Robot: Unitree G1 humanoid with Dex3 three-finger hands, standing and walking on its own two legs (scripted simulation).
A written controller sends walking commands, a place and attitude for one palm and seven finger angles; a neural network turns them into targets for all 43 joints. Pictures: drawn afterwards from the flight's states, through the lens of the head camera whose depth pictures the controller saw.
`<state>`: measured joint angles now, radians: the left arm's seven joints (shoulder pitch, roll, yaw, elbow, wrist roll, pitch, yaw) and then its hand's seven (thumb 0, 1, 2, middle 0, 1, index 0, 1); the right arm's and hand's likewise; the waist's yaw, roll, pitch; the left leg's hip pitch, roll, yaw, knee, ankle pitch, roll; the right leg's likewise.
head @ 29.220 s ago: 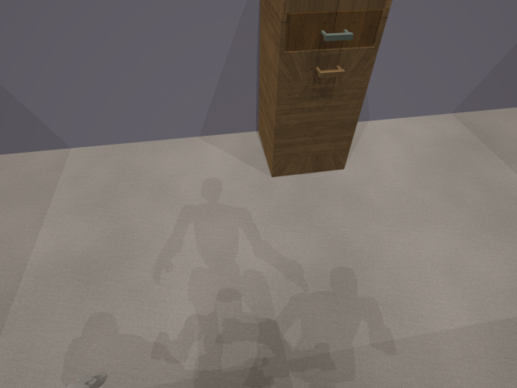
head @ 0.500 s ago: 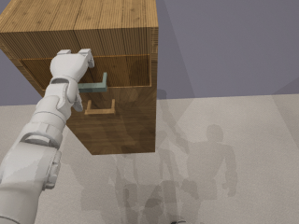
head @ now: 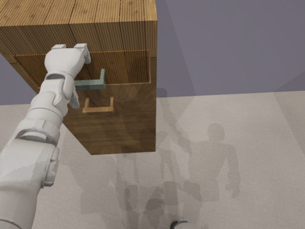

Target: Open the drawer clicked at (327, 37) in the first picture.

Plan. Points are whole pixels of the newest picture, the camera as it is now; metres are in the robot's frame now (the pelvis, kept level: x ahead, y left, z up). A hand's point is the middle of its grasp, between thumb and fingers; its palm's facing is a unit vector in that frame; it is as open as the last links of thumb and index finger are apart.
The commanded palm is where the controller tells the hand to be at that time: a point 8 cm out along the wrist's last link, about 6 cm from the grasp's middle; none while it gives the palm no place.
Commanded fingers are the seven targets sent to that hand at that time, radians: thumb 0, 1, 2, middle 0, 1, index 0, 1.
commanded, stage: re-aim the fingers above the handle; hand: left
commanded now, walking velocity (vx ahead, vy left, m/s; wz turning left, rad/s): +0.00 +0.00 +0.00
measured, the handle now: (86, 79) +0.55 +0.17 +0.03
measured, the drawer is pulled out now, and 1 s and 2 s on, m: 0.00 0.00 0.00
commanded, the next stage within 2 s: lower the fingers behind the handle in 0.54 s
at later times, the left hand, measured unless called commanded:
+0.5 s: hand (73, 76) +0.51 +0.19 +0.08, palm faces -0.03 +0.01 -1.00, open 13.6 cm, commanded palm +0.50 +0.20 +0.14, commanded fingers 0.00 -0.50 0.30 -0.30 -1.20 -0.30 -1.20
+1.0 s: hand (74, 77) +0.51 +0.19 +0.08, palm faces -0.01 +0.00 -1.00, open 13.6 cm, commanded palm +0.50 +0.20 +0.11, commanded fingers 0.00 -0.50 0.30 -0.30 -1.20 -0.30 -1.20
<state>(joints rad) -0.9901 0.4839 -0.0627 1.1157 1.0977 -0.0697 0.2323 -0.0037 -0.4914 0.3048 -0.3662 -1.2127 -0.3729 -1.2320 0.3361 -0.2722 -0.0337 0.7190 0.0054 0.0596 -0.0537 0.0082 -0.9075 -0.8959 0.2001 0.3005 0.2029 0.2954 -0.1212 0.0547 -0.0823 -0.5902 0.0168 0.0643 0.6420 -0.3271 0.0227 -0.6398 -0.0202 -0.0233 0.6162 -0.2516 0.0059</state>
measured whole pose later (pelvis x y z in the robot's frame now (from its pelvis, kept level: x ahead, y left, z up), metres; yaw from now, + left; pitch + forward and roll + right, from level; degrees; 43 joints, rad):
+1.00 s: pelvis +0.00 +0.00 +0.00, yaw +0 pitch +17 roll +0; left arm -1.00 0.46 -0.10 1.12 1.09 -0.05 0.26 0.00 -0.49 0.30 -0.33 -1.24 -0.36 -1.24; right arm 0.34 -0.27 -0.04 0.72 0.00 0.06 -0.04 0.01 -0.91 -0.90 0.20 0.30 0.20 0.30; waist -0.11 0.05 -0.11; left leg -0.61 0.02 0.05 0.66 -0.34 0.02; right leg -0.66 -0.02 -0.03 0.64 -0.27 0.00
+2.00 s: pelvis -0.03 +0.00 -0.03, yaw +1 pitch +21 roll -1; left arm -1.10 0.50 -0.13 1.21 1.11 0.02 0.27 0.00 -0.49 0.30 -0.29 -1.24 -0.30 -1.27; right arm 0.36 -0.27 -0.03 0.69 -0.01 0.05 -0.03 0.01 -0.91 -0.90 0.20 0.30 0.20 0.30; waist -0.16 0.05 -0.12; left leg -0.86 0.02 0.04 0.87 -0.38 0.02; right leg -0.89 -0.02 -0.04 0.81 -0.30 0.00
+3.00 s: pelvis +0.02 +0.00 +0.00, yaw +1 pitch +17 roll -1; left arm -0.88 0.47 -0.07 0.97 1.06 -0.08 0.22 0.00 -0.49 0.30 -0.41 -1.22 -0.39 -1.21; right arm 0.35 -0.26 -0.05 0.71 -0.01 0.06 -0.04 0.01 -0.91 -0.90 0.20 0.30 0.20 0.30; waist -0.10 0.07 -0.10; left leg -0.61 0.02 0.04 0.69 -0.37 0.02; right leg -0.64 -0.02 -0.04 0.64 -0.29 0.01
